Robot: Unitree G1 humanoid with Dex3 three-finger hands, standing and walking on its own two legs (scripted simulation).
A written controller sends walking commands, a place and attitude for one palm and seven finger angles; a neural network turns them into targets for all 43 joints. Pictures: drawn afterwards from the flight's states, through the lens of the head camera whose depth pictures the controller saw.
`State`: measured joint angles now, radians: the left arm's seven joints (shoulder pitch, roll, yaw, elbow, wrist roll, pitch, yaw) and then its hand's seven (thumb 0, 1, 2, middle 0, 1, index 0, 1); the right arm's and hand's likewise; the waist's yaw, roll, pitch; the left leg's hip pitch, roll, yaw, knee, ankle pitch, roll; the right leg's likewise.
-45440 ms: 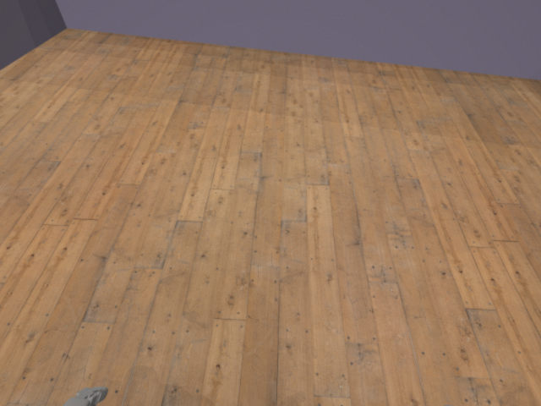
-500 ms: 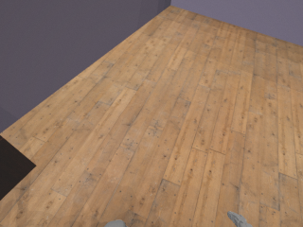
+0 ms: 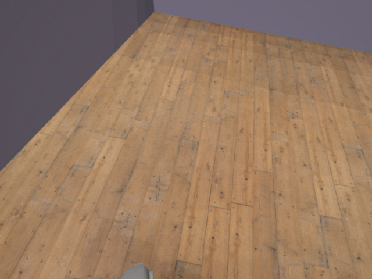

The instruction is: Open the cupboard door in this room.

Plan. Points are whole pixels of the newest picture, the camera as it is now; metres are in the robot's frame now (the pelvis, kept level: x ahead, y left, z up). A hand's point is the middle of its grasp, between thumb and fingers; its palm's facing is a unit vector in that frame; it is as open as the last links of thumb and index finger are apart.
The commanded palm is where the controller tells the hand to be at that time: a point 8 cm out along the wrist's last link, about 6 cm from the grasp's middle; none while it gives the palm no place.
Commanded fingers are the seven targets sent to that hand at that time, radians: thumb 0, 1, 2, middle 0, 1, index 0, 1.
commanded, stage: walk to a spot facing it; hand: left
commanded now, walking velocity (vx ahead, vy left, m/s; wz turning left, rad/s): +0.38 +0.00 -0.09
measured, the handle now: out of the picture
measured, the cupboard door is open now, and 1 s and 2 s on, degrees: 47 47 47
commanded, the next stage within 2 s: turn to face it in 0.70 s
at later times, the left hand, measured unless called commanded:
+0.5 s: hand (136, 206) +0.32 +0.15 -0.17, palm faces +0.00 -0.98 -0.20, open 7.3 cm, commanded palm none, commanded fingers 0.00 0.90 0.90 -0.20 -0.30 -0.20 -0.30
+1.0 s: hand (142, 161) +0.48 +0.15 -0.18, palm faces +0.13 -0.98 -0.16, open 7.3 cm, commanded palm none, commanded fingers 0.00 0.90 0.90 -0.20 -0.30 -0.20 -0.30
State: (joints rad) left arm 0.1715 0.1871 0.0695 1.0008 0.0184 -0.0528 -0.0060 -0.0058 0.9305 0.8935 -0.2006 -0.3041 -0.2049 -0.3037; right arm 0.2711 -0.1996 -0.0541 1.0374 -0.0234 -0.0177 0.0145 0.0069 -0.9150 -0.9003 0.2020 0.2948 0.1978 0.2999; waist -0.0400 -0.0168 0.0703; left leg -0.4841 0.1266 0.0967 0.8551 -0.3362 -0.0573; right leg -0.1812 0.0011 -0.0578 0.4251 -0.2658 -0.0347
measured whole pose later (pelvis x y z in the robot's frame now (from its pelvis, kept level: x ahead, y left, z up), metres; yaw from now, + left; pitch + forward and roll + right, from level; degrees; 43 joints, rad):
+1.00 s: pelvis +0.45 -0.03 -0.01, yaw +5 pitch +0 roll -1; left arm 0.19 0.17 0.06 1.03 0.02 -0.01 0.00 0.01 0.92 0.89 -0.20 -0.30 -0.20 -0.30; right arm 0.21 -0.17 -0.04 1.02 -0.02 -0.04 -0.02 -0.01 -0.94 -0.90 0.21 0.30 0.20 0.30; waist 0.01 -0.01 0.08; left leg -0.32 0.02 0.06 0.51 -0.20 0.03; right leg -0.45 -0.08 -0.06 0.92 -0.38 0.05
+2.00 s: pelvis +0.61 -0.08 +0.00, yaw +42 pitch +1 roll +2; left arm 0.20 0.19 0.03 0.88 0.03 0.00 0.02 0.00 0.91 0.89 -0.20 -0.30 -0.21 -0.30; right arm 0.12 -0.24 -0.07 0.92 -0.01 0.08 0.03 0.00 -0.91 -0.90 0.20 0.29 0.20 0.30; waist -0.01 -0.02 0.12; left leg -0.44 0.02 0.07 0.91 -0.46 -0.07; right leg -0.22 -0.12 -0.16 0.52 -0.31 0.01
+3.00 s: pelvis +0.64 -0.08 -0.01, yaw +77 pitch +1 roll -1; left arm 0.16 0.27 0.08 0.90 0.02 0.06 0.00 0.01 0.91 0.89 -0.20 -0.30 -0.20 -0.30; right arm 0.14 -0.23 -0.05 0.89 -0.02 0.03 0.00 0.00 -0.91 -0.90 0.21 0.30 0.20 0.30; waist 0.01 -0.03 0.11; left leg -0.32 -0.02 -0.04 0.54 -0.24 0.02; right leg -0.48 -0.08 -0.01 1.02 -0.43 0.08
